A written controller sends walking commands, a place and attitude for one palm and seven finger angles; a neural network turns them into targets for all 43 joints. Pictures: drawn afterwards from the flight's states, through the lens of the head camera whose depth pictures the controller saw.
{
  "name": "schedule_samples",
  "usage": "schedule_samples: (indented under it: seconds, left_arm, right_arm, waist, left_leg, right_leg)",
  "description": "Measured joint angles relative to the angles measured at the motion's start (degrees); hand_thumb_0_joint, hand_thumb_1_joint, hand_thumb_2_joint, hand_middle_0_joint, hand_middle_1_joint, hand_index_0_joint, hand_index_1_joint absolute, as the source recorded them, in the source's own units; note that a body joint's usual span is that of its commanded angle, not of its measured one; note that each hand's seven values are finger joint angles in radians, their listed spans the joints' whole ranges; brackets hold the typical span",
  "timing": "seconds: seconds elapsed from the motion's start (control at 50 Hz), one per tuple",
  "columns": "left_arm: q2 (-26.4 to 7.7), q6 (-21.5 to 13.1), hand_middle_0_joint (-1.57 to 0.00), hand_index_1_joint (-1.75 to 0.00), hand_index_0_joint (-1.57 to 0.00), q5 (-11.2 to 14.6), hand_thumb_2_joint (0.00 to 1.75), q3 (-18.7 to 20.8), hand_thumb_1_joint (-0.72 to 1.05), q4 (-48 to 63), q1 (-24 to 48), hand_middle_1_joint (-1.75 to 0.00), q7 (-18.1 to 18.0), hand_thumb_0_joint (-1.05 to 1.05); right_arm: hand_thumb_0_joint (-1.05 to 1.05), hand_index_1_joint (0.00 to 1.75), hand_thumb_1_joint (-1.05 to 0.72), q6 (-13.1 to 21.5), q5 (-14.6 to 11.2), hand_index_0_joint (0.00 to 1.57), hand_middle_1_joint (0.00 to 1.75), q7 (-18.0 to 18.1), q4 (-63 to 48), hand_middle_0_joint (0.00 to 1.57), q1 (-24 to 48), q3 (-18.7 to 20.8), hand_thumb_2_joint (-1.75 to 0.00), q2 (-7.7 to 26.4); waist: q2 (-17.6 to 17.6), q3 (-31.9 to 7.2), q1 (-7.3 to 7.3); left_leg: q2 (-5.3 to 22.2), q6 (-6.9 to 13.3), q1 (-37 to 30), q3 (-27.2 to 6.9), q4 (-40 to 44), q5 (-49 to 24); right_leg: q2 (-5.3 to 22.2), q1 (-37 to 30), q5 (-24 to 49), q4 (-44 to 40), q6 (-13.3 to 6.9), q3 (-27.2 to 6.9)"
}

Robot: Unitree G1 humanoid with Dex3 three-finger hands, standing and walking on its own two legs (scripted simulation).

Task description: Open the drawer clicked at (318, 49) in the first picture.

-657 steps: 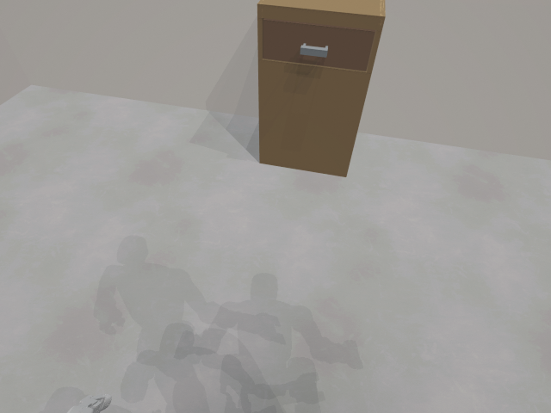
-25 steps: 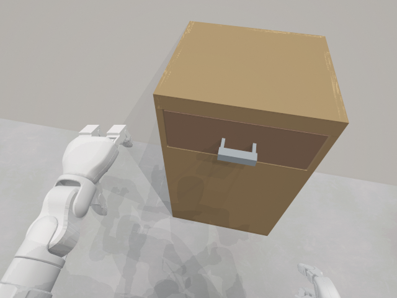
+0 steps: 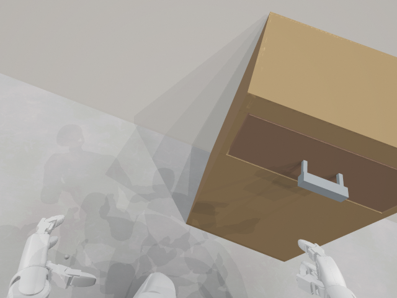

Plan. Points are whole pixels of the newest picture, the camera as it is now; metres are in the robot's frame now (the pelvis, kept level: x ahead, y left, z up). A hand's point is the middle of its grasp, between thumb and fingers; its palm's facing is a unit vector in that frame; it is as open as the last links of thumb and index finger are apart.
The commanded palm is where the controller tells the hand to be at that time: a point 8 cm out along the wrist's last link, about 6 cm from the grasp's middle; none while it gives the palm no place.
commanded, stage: relax the arm and regain balance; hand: left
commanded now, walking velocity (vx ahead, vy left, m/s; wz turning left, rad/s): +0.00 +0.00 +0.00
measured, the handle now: (322, 178) +0.41 -0.26 +0.02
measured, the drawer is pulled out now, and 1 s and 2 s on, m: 0.00 0.00 0.01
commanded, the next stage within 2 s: none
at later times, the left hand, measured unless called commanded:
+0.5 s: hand (108, 297) +0.12 +0.16 +0.02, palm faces -0.11 -0.91 -0.41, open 16.2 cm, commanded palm none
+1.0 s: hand (207, 183) +0.38 +0.01 -0.05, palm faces +0.14 -0.97 -0.22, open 16.7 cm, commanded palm none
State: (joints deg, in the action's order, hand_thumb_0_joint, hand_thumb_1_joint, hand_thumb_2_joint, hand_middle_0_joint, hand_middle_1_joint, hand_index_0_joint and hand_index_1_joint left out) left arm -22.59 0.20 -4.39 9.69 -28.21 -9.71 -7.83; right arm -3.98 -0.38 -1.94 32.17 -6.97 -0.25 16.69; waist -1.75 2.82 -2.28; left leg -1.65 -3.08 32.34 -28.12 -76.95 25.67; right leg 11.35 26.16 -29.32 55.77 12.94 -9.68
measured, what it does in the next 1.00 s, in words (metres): walks ahead: right foot, then left foot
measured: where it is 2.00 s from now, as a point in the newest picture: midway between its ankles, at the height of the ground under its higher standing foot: outside the picture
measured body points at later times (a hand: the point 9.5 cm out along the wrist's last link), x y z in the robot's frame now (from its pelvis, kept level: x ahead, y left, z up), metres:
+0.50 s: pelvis +0.21 -0.06 +0.13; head +0.29 -0.13 +0.57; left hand +0.12 +0.20 +0.05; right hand +0.29 -0.29 -0.04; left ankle +0.28 +0.08 -0.54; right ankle +0.04 -0.06 -0.59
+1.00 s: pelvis +0.27 -0.15 +0.09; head +0.39 -0.20 +0.52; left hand +0.37 +0.06 -0.04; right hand +0.33 -0.42 -0.08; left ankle +0.12 -0.03 -0.40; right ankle +0.12 -0.24 -0.63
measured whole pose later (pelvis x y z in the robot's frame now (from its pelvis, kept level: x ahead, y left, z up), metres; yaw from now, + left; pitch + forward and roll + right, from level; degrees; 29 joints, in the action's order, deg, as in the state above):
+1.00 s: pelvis +0.27 -0.15 +0.09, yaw -3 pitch +10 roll +2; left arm -2.5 -4.9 3.0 5.0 -44.4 -12.0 -2.4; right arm -2.6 2.7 2.8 54.0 -7.1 3.7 16.4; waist 3.6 4.9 -1.6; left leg -5.6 4.3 38.9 1.4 -102.1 36.8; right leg -1.5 13.6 -26.6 32.3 -1.9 -3.7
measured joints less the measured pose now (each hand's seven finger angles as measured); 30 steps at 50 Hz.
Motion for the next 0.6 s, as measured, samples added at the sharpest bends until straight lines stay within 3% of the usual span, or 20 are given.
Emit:
schedule_samples:
  seconds: [0.02, 0.04, 0.06, 0.08, 0.1, 0.12, 0.14, 0.18, 0.22, 0.26, 0.28, 0.3, 0.34, 0.36, 0.42, 0.48, 0.52, 0.54, 0.56, 0.6]
  left_arm:
    - [0.2, 1.15, -0.18, -0.52, -0.18, 0.71, 0.3, 0.37, -0.49, -5.59, -1.55, -0.52, 0.74, 0.0]
    - [-0.14, 2.95, -0.17, -0.48, -0.17, 0.91, 0.3, -0.14, -0.49, -10.69, -2.52, -0.48, 2.02, 0.0]
    - [-0.09, 4.53, -0.17, -0.45, -0.16, 1.09, 0.3, -0.76, -0.48, -14.62, -3.65, -0.45, 3.11, 0.0]
    - [0.27, 5.49, -0.16, -0.42, -0.16, 1.56, 0.3, -1.39, -0.48, -17.82, -4.42, -0.42, 3.48, 0.0]
    - [1.24, 6.0, -0.16, -0.4, -0.15, 2.27, 0.3, -2.29, -0.48, -20.41, -4.8, -0.4, 3.54, -0.01]
    - [2.27, 6.0, -0.15, -0.38, -0.15, 2.89, 0.3, -3.21, -0.47, -22.6, -4.97, -0.38, 3.68, -0.01]
    - [3.28, 5.73, -0.15, -0.36, -0.15, 3.2, 0.3, -4.0, -0.47, -24.3, -5.11, -0.36, 4.04, -0.01]
    - [5.66, 4.89, -0.15, -0.34, -0.15, 3.74, 0.3, -5.27, -0.47, -26.73, -6.07, -0.34, 5.05, -0.01]
    - [9.35, 3.94, -0.15, -0.33, -0.15, 3.67, 0.31, -7.23, -0.45, -29.01, -6.8, -0.33, 6.11, -0.02]
    - [11.97, 1.35, -0.16, -0.32, -0.15, 4.32, 0.32, -7.62, -0.44, -28.52, -9.04, -0.32, 7.12, -0.03]
    - [12.5, 0.04, -0.16, -0.31, -0.16, 4.49, 0.32, -7.79, -0.44, -27.9, -11.06, -0.31, 6.9, -0.03]
    - [12.78, -0.59, -0.16, -0.31, -0.16, 4.16, 0.32, -7.83, -0.44, -27.53, -13.0, -0.31, 6.42, -0.03]
    - [13.14, -1.03, -0.16, -0.31, -0.16, 3.09, 0.31, -7.39, -0.45, -27.43, -16.23, -0.31, 5.12, -0.02]
    - [13.26, -1.16, -0.16, -0.31, -0.16, 2.69, 0.31, -7.2, -0.45, -27.65, -17.49, -0.31, 4.52, -0.02]
    - [13.95, -1.61, -0.16, -0.3, -0.15, 2.12, 0.31, -6.8, -0.47, -29.04, -20.23, -0.3, 3.78, -0.01]
    - [14.64, -1.79, -0.15, -0.3, -0.15, 2.37, 0.31, -6.67, -0.48, -29.91, -21.82, -0.3, 3.75, -0.01]
    - [14.92, -1.65, -0.15, -0.3, -0.15, 3.1, 0.3, -6.29, -0.48, -30.46, -21.42, -0.3, 3.85, -0.01]
    - [15.0, -1.76, -0.15, -0.3, -0.15, 3.85, 0.3, -6.22, -0.48, -30.87, -20.9, -0.3, 4.05, -0.01]
    - [14.93, -2.07, -0.15, -0.3, -0.15, 4.93, 0.3, -6.3, -0.48, -31.19, -20.66, -0.3, 4.39, -0.01]
    - [13.66, -1.64, -0.15, -0.3, -0.15, 6.18, 0.3, -5.74, -0.49, -31.7, -18.19, -0.3, 4.27, -0.01]
  right_arm:
    - [0.01, 0.3, -0.9, 0.8, 0.9, 0.21, 0.3, 0.62, -0.54, 0.21, 0.97, 0.29, -0.9, 0.02]
    - [0.01, 0.3, -0.9, 1.54, 1.93, 0.21, 0.3, 1.15, 0.25, 0.21, 1.62, 0.51, -0.9, -1.22]
    - [0.01, 0.3, -0.9, 2.03, 2.82, 0.21, 0.3, 1.24, 1.92, 0.2, 1.45, 0.22, -0.9, -2.84]
    - [0.0, 0.3, -0.91, 2.1, 3.39, 0.21, 0.3, 1.43, 4.08, 0.2, 0.75, -0.15, -0.9, -5.0]
    - [0.0, 0.3, -0.91, 1.74, 3.49, 0.2, 0.3, 1.9, 5.76, 0.2, -0.64, -0.7, -0.9, -6.84]
    - [0.0, 0.29, -0.91, 1.09, 3.31, 0.2, 0.3, 2.66, 7.45, 0.2, -2.21, -1.44, -0.9, -8.82]
    - [0.0, 0.29, -0.91, 0.31, 3.12, 0.2, 0.3, 3.38, 9.18, 0.2, -3.65, -2.19, -0.9, -10.95]
    - [-0.01, 0.3, -0.97, 0.2, 2.18, 0.21, 0.3, 5.23, 10.93, 0.21, -6.17, -0.82, -0.9, -13.42]
    - [-0.02, 0.3, -1.0, 0.69, 1.75, 0.21, 0.3, 5.72, 12.57, 0.21, -8.26, -0.02, -0.89, -11.43]
    - [-0.01, 0.3, -1.0, 0.85, 0.67, 0.21, 0.3, 5.36, 15.71, 0.21, -9.41, 0.88, -0.9, -8.82]
    - [-0.01, 0.3, -0.99, 0.57, 0.42, 0.21, 0.3, 4.97, 17.28, 0.21, -9.35, 1.09, -0.9, -7.84]
    - [-0.01, 0.3, -0.99, 0.22, 0.6, 0.21, 0.3, 4.65, 18.37, 0.21, -9.05, 1.37, -0.9, -7.17]
    - [0.0, 0.3, -0.97, 0.08, 1.05, 0.21, 0.3, 3.95, 19.3, 0.21, -7.84, 1.87, -0.9, -6.06]
    - [0.0, 0.3, -0.96, 0.13, 1.24, 0.21, 0.3, 3.73, 19.16, 0.21, -6.93, 2.07, -0.9, -5.58]
    - [0.01, 0.3, -0.94, 1.05, 1.86, 0.21, 0.3, 3.31, 17.46, 0.21, -3.56, 2.57, -0.9, -4.39]
    - [0.01, 0.29, -0.93, 2.61, 1.71, 0.2, 0.3, 3.22, 16.09, 0.2, -0.26, 2.45, -0.9, -4.17]
    - [0.01, 0.29, -0.92, 4.1, 1.59, 0.2, 0.3, 3.2, 15.57, 0.2, 0.8, 2.41, -0.9, -4.62]
    - [0.01, 0.29, -0.92, 5.11, 1.49, 0.2, 0.3, 3.12, 15.0, 0.2, 0.83, 2.46, -0.9, -4.84]
    - [0.01, 0.3, -0.92, 6.21, 1.42, 0.2, 0.3, 3.26, 14.19, 0.2, 0.35, 2.43, -0.9, -4.92]
    - [0.0, 0.3, -0.91, 7.87, 1.91, 0.2, 0.3, 4.04, 14.73, 0.2, -0.91, 2.59, -0.9, -5.92]
  waist:
    - [0.35, 1.16, 1.48]
    - [-0.94, 2.85, 2.19]
    - [-2.95, 3.89, 1.65]
    - [-5.36, 4.89, 0.88]
    - [-6.24, 6.03, 0.07]
    - [-7.18, 7.23, -0.81]
    - [-8.46, 8.71, -1.77]
    - [-11.28, 10.96, -3.26]
    - [-7.49, 11.65, -2.16]
    - [-2.89, 11.33, -2.17]
    - [-1.78, 10.66, -2.5]
    - [-1.01, 9.94, -2.55]
    - [-0.15, 8.59, -2.55]
    - [0.12, 8.06, -2.57]
    - [1.56, 6.85, -1.97]
    - [3.96, 6.23, -0.24]
    - [5.75, 6.86, 1.4]
    - [6.97, 7.69, 2.47]
    - [8.67, 8.3, 3.27]
    - [8.33, 8.44, 3.67]
  left_leg:
    - [1.87, -8.88, -1.04, 0.85, -1.37, 9.05]
    - [2.34, -10.78, -1.59, 3.29, -4.61, 19.95]
    - [2.09, -8.25, -2.22, 5.97, -7.05, 26.86]
    - [0.99, -2.86, -3.07, 8.27, -7.72, 29.58]
    - [0.92, 2.99, -3.86, 9.38, -6.2, 13.26]
    - [1.35, 3.87, -5.6, 10.43, -5.16, 17.81]
    - [1.29, 2.51, -8.05, 11.87, -2.67, 22.64]
    - [-0.39, -0.36, -13.49, 16.2, 5.68, 25.14]
    - [-0.1, -0.02, -16.58, 17.95, 11.06, 20.48]
    - [-0.25, 1.17, -13.19, 20.11, 4.84, 4.64]
    - [-1.09, 2.13, -11.43, 20.79, 0.92, 2.57]
    - [-1.66, 3.43, -9.78, 21.41, -2.12, 1.76]
    - [-2.22, 5.27, -6.05, 22.98, -5.19, -2.76]
    - [-2.22, 5.85, -4.04, 23.97, -5.02, -4.67]
    - [-1.91, 6.55, 0.86, 26.32, 2.6, -9.08]
    - [-2.16, 6.67, 2.29, 27.59, 15.84, -16.08]
    - [-2.2, 6.98, -1.76, 30.67, 30.42, -24.5]
    - [-1.73, 8.32, -5.85, 32.65, 39.43, -34.37]
    - [-0.31, 10.44, -10.32, 33.94, 46.55, -44.63]
    - [0.35, 10.26, -17.73, 35.79, 49.31, -31.38]
  right_leg:
    - [-1.63, 3.27, -3.69, 10.3, -8.63, -1.42]
    - [-3.68, 5.49, -5.95, 19.17, -17.97, -2.94]
    - [-6.47, 7.51, -8.11, 26.52, -21.57, -3.76]
    - [-8.99, 8.96, -11.14, 31.74, -20.23, -2.78]
    - [-11.84, 9.62, -14.14, 34.73, -13.67, 0.4]
    - [-13.76, 10.09, -15.57, 36.04, -8.81, 4.07]
    - [-14.66, 10.1, -14.71, 35.7, -7.91, 7.32]
    - [-14.7, 9.32, -6.01, 30.49, -9.04, 10.91]
    - [-14.11, 3.43, -10.9, 19.75, -12.31, 13.04]
    - [-13.87, -4.76, -13.1, 5.62, -21.3, 14.04]
    - [-13.54, -6.88, -9.27, 1.87, -21.65, 13.41]
    - [-13.48, -9.71, -6.32, -2.73, -20.9, 12.66]
    - [-13.28, -14.91, -0.49, -11.75, -16.3, 10.49]
    - [-13.18, -16.9, 3.05, -15.62, -15.73, 9.41]
    - [-12.69, -21.68, 12.7, -24.76, -15.45, 7.41]
    - [-13.28, -25.33, 19.9, -29.57, -12.09, 7.35]
    - [-14.37, -25.99, 24.57, -26.8, -8.56, 8.82]
    - [-15.44, -23.88, 27.09, -19.12, -6.06, 9.75]
    - [-17.51, -19.75, 19.51, -4.93, -5.01, 9.69]
    - [-19.33, -10.02, -0.13, 23.59, -7.98, 6.55]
